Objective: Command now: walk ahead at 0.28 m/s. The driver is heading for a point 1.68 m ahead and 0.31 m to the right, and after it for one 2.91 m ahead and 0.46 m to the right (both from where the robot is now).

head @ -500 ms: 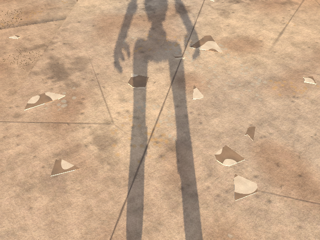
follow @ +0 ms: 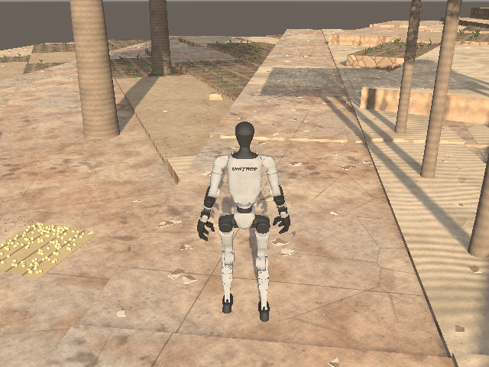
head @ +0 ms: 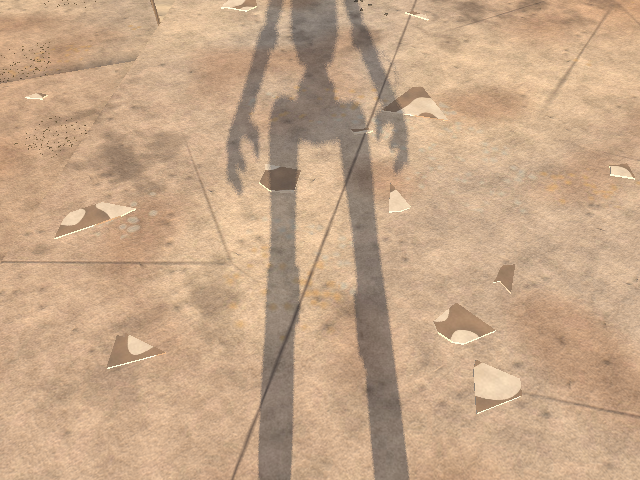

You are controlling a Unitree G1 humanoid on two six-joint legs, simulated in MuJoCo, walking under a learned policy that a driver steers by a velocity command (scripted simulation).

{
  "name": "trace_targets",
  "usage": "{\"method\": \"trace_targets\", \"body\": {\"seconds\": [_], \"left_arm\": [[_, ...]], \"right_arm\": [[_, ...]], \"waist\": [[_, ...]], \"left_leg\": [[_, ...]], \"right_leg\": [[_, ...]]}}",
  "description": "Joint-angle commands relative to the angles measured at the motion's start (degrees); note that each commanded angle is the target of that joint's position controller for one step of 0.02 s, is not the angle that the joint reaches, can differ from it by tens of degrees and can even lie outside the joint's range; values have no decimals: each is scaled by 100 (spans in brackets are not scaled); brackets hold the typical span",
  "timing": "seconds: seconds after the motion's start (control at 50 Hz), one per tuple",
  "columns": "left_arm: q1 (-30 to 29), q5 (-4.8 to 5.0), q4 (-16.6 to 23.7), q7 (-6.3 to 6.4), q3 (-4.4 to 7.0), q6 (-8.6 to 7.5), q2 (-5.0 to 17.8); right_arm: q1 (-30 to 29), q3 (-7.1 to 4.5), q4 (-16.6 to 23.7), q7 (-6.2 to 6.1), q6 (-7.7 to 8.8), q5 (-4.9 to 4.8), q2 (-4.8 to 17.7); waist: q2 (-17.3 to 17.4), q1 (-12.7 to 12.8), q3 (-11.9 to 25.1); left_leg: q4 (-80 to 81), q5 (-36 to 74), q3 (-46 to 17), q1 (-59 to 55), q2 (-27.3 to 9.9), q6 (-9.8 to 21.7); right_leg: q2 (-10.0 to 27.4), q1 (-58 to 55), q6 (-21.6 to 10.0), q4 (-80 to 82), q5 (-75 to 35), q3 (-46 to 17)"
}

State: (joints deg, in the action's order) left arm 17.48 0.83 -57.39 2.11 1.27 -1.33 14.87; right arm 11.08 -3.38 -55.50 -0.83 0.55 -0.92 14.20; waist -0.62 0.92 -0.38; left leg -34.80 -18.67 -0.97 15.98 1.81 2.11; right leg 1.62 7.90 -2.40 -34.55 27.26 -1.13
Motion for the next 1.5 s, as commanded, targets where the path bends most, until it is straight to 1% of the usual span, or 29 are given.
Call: {"method": "trace_targets", "body": {"seconds": [0.02, 0.04, 0.08, 0.1, 0.16, 0.22, 0.26, 0.34, 0.38, 0.4, 0.42, 0.44, 0.46, 0.5, 0.6, 0.84, 0.88, 0.92, 0.94, 0.96, 0.98, 1.0, 1.02, 1.06, 1.16, 1.36, 1.44, 1.48, 1.5], "left_arm": [[268, 30, 205, -71, 75, -262, 385], [674, 14, 53, -92, 81, -309, 406], [1501, 72, -269, -120, 324, -381, 1267], [1519, -12, -253, -136, 300, -395, 1118], [1603, -42, -245, -182, 212, -391, 717], [1226, -54, -71, -124, 117, -274, 464], [990, -48, 57, -65, 157, -293, 661], [1000, 53, 17, -70, 283, -352, 951], [997, 2, 16, -70, 288, -274, 917], [978, -73, 84, -64, 265, -255, 883], [1525, -173, 252, -103, 59, -304, 110], [1548, 13, 206, -139, 25, -465, -10], [912, 216, 427, -164, 186, -563, 507], [304, 183, 560, -123, 236, -578, 585], [258, 16, 654, -64, 316, -299, 375], [-2067, 36, 1482, -379, 195, -441, 339], [-1915, 50, 1512, -422, 235, -465, 495], [-758, 46, 1208, -404, 426, -482, 852], [363, -1, 933, -356, 566, -476, 1237], [960, -93, 761, -352, 704, -435, 1829], [978, -67, 782, -381, 548, -444, 1319], [462, -49, 849, -376, 439, -464, 1026], [-28, -60, 973, -365, 378, -469, 853], [-545, -136, 1029, -390, 285, -499, 548], [-263, -112, 791, -328, 338, -554, 737], [566, 8, 314, -160, 383, -364, 888], [393, 25, 294, -118, 455, -243, 1029], [326, -20, 356, -119, 371, -180, 840], [768, -99, 487, -156, 216, -233, 391]], "right_arm": [[-396, -158, 360, 32, 177, -23, 906], [-924, -109, 555, 52, 200, -44, 768], [-1539, 3, 949, 104, 431, -42, 365], [-1664, -60, 974, 115, 520, -47, 633], [-1417, -15, 907, 234, 579, -138, 439], [-1752, 87, 1093, 374, 565, -83, 163], [-1908, 165, 1203, 436, 522, -45, 22], [-1559, -9, 1232, 337, 418, -74, 595], [-400, -220, 898, 264, 379, -104, 920], [495, -324, 636, 218, 348, -119, 1101], [1267, -429, 460, 177, 330, 22, 1688], [1302, -309, 385, 247, 351, 24, 1421], [656, -197, 437, 280, 420, -18, 1087], [-200, -83, 560, 315, 521, 46, 714], [-208, -31, 343, 251, 614, 97, 634], [1128, -120, -88, 24, 401, -42, 1047], [1111, -155, -92, 23, 332, -41, 1117], [924, -132, -30, 34, 256, 2, 1085], [973, -30, 92, 29, 246, 87, 871], [1625, 182, 191, 77, 361, 99, 150], [1467, 131, 105, 99, 514, 2, 460], [956, 2, 258, 128, 607, -171, 927], [612, 6, 335, 111, 645, -188, 936], [475, -47, 319, 58, 559, -52, 816], [214, -32, 431, 36, 336, 43, 540], [-1498, 53, 990, 241, 473, -9, 422], [-1170, -44, 997, 327, 534, -22, 697], [394, -293, 528, 260, 533, 9, 1133], [1243, -423, 388, 207, 523, 128, 1651]], "waist": [[865, 164, -577], [569, 424, -627], [-1395, 632, -742], [-1195, 667, -946], [-569, 483, -760], [-576, 369, -748], [-744, 277, -701], [-859, -149, -521], [-777, -754, 249], [-619, -1134, 716], [990, -925, 1720], [1588, -863, 2187], [1149, -711, 955], [353, -324, -9], [494, 125, -305], [252, -511, -548], [387, -350, -418], [449, 297, 305], [142, 695, 1187], [-1324, 447, 1967], [-1269, 563, 2196], [-956, 474, 1310], [-567, 321, 804], [-363, -18, 274], [-251, -153, -54], [-252, 298, -519], [-403, -50, -217], [-269, -773, 772], [663, -777, 1670]], "left_leg": [[1879, -2522, -2070, 392, -1204, 857], [1406, -1931, -1431, 906, -849, 609], [-1071, -366, 384, 2620, 207, -115], [-1809, -1248, 199, 3410, -38, -141], [-2685, -804, 58, 4417, -542, 15], [-1566, 288, 370, 3291, -547, -44], [-653, 1172, 568, 1747, -303, -101], [-15, 1389, 513, 579, -86, 135], [190, 1321, 641, -890, 154, 406], [117, 1256, 236, -2280, -199, 562], [560, 123, -2304, -4091, -1819, 1322], [2005, -908, -4550, -3922, -2476, 1739], [2251, -1234, -3982, -2930, -2291, 1471], [2429, -167, -2378, -1179, -1853, 1177], [3033, 676, -1035, -24, -1382, 1165], [2619, 1547, -371, -1605, -1601, 902], [2266, 2133, -421, -1922, -1729, 804], [794, 3931, -100, -1824, -1391, 587], [-799, 3329, 154, -904, -1075, 392], [-3059, 717, 396, 1499, -11, -61], [-3872, -1358, -515, 2213, 81, -7], [-4185, -1053, -564, 2720, -264, 113], [-3985, -510, -397, 2638, -602, 162], [-3252, 198, -345, 2070, -991, 127], [-2223, 1024, -245, 2186, -1079, -141], [371, 2333, -7, 2219, -719, -96], [619, 1515, 154, 1500, -476, 193], [630, 1566, 238, -863, -346, 495], [554, 1227, -1662, -3102, -1760, 1127]], "right_leg": [[-88, 563, -397, 429, 66, 131], [85, -5, -556, 1021, 122, -177], [1501, -1455, -1065, 2265, -335, -2539], [1964, -1750, -1250, 2248, -1468, -2971], [1873, -2633, -1055, 2069, -2889, -2201], [1301, -1603, -743, 2490, -3024, -1136], [980, -445, -642, 2832, -2853, -575], [1239, -614, -494, 2470, -4370, -380], [1063, -622, -253, 879, -6061, -65], [875, 290, -98, -391, -5486, -14], [3, 2039, 215, -2796, -2146, 105], [-438, 2671, 181, -4026, 428, -641], [-84, 3272, 65, -4469, 168, -668], [497, 2965, -79, -4011, -784, -397], [818, 2440, 83, -2915, -1464, -292], [402, 2869, 170, 397, -2916, 19], [291, 2547, 12, 548, -2428, 85], [-68, 935, -263, 727, -2225, 399], [485, -825, -575, 487, -2281, -195], [1896, -2930, -1494, 996, -1120, -2964], [2114, -3050, -1578, 1787, -620, -4202], [1940, -2382, -1273, 1825, -655, -3334], [1709, -1562, -1111, 1921, -1170, -2510], [1254, -353, -923, 2306, -1994, -1517], [1108, 59, -1098, 2802, -2861, -783], [1198, -841, -863, 2720, -2801, -203], [1387, -1377, -675, 1964, -4235, -216], [870, -659, -404, 29, -5080, 102], [228, 1315, -75, -2109, -3153, 359]]}}
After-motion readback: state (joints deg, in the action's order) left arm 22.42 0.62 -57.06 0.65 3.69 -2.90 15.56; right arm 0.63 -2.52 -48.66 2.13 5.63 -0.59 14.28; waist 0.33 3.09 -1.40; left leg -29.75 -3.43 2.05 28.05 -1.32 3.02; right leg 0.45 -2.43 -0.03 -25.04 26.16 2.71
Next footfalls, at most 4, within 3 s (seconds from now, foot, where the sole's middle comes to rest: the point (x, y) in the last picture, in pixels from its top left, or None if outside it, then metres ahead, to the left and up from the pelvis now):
0.40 left None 0.30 0.13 -0.76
0.94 right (397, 446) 0.61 -0.12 -0.76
1.48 left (291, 324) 0.91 0.12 -0.76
2.04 right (389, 243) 1.19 -0.14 -0.76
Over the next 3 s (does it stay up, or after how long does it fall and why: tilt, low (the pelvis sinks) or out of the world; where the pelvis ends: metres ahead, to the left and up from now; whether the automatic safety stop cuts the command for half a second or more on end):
stays up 1.34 -0.17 0.00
